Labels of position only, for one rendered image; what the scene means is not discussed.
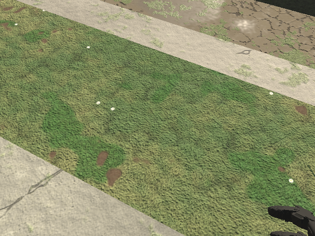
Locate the right robot hand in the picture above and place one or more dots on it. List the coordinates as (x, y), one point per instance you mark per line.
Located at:
(298, 215)

